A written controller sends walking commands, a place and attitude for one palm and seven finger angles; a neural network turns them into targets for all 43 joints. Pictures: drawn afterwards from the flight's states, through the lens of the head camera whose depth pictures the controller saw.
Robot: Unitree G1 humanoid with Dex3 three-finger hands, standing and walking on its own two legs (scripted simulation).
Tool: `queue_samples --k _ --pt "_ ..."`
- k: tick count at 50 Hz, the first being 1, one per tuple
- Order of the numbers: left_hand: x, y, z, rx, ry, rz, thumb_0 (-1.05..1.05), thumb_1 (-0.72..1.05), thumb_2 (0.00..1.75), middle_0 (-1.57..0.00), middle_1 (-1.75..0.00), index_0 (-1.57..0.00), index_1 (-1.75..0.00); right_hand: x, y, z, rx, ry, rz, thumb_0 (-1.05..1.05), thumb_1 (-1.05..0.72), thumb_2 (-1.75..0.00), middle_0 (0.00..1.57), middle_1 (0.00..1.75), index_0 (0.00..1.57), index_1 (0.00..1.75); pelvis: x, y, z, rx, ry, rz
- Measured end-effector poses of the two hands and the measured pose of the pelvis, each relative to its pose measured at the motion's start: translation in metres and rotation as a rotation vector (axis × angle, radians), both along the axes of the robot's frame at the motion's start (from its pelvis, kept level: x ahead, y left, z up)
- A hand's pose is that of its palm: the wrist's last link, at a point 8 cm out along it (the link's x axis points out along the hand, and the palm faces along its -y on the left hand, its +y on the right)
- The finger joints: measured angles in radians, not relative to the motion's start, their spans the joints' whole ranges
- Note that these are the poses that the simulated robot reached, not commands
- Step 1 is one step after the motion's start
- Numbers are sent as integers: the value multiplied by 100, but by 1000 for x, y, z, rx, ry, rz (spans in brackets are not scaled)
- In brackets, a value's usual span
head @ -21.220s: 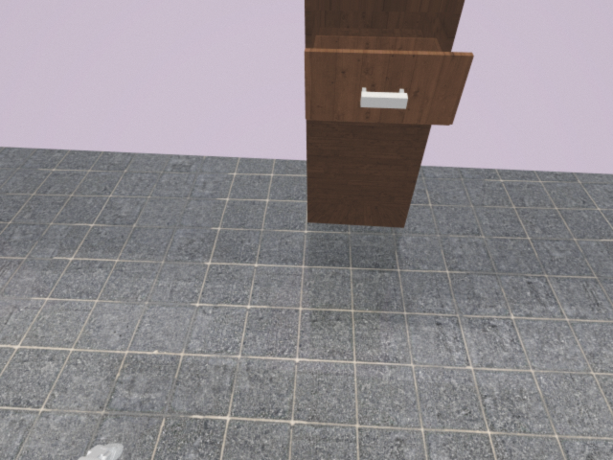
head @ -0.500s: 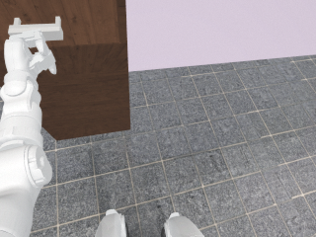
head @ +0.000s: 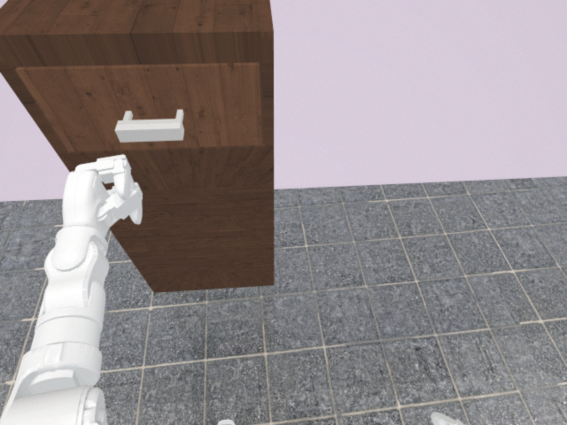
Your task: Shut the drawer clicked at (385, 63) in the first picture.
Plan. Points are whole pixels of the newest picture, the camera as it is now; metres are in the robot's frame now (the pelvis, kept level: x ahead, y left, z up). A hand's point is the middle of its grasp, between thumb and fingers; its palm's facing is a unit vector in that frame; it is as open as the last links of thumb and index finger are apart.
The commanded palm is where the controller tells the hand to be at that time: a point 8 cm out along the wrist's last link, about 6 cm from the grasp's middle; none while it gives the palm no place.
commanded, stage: draw the hand back to the body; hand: left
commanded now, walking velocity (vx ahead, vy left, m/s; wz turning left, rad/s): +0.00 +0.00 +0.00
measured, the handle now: (152, 122) +0.61 +0.23 +0.06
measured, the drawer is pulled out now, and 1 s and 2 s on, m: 0.00 0.00 0.00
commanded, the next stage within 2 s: step back with the hand held close in 1.00 s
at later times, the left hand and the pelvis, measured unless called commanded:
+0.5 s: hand (71, 274) +0.26 +0.21 +0.16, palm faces +0.32 -0.90 -0.28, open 3.3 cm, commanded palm +0.21 +0.26 +0.18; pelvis -0.01 -0.02 +0.04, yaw +1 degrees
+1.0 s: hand out of the picture +0.17 +0.22 +0.20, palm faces +0.41 -0.82 -0.40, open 3.3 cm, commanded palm +0.12 +0.26 +0.21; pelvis -0.01 -0.02 +0.04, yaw +1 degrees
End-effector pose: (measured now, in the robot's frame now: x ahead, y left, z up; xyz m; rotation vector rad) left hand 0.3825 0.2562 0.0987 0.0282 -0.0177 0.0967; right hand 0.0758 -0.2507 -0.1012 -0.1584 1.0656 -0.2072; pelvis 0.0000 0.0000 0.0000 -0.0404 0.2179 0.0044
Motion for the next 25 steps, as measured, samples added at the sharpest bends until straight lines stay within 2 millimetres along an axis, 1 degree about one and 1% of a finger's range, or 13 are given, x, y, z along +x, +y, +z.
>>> queue_samples --k 7,12,18,25 --pt "-46 0 23 3 -26 -21 2 90 90 -140 -160 -140 -160 44 -2 17 -2 -164 60 1 -91 -90 20 30 20 30 -5 -6 7 12 -70 17" --pt "-83 0 35 158 19 84 2 89 90 -140 -160 -140 -160 67 -1 34 -4 -244 71 1 -91 -90 20 30 20 30 -8 -10 18 27 -134 8" --pt "-122 1 48 227 29 186 2 89 90 -140 -160 -140 -160 86 3 51 -7 -306 113 1 -90 -90 20 30 20 30 -10 -14 30 37 -196 9" --pt "-160 -1 72 273 -28 230 2 89 90 -140 -160 -140 -160 97 8 59 7 -345 149 1 -90 -90 20 30 20 30 -8 -17 37 43 -245 7"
